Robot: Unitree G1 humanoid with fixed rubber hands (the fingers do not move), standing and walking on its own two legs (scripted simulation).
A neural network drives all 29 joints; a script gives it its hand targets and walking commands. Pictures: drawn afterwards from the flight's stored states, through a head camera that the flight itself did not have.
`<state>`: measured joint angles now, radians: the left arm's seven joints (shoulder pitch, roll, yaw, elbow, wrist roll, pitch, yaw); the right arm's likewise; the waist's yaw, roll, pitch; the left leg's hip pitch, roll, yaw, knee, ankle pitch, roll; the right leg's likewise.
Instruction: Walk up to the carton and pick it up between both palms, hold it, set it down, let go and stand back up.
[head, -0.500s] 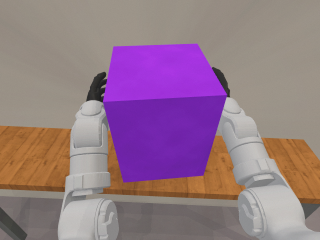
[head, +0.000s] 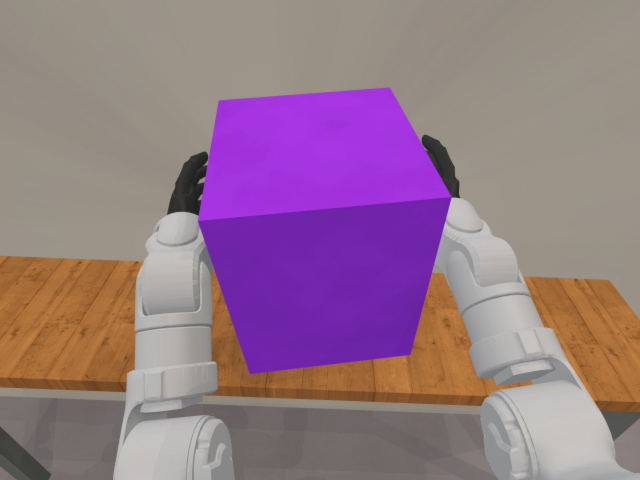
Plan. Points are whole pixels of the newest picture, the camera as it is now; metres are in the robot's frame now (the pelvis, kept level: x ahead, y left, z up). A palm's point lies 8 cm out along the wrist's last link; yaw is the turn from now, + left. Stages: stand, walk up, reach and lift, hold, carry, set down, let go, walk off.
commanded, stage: hold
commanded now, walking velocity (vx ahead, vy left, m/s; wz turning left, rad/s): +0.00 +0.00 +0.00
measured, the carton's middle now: (318, 233) +0.37 +0.01 +0.18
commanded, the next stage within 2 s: none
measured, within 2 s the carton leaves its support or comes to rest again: neither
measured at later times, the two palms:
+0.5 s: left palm (184, 221) +0.36 +0.16 +0.21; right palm (437, 205) +0.37 -0.14 +0.22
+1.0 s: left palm (183, 220) +0.36 +0.16 +0.21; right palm (439, 204) +0.36 -0.14 +0.22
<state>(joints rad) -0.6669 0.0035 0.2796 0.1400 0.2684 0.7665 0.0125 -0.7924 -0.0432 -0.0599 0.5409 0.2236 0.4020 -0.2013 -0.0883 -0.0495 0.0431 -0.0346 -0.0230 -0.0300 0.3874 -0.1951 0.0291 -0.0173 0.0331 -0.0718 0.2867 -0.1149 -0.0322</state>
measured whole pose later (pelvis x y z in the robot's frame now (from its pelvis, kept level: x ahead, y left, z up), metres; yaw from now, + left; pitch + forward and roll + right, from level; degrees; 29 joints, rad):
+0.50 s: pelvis +0.00 +0.00 +0.00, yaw +0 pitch -10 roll -1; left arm -0.64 -0.01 0.27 0.09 0.28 0.79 0.01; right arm -0.76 -0.04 -0.05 0.50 0.23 0.41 -0.20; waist -0.09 -0.05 0.06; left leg -0.01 -0.02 -0.03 0.39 -0.20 0.04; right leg 0.01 0.03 -0.06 0.28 -0.12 -0.03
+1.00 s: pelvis -0.01 +0.00 +0.00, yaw +0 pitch -10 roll -1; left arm -0.70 0.00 0.29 0.19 0.28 0.76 0.01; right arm -0.82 -0.03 -0.10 0.59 0.18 0.38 -0.18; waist -0.08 -0.06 0.05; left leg -0.03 -0.03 -0.02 0.38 -0.18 0.03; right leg -0.02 0.03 -0.06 0.29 -0.10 -0.03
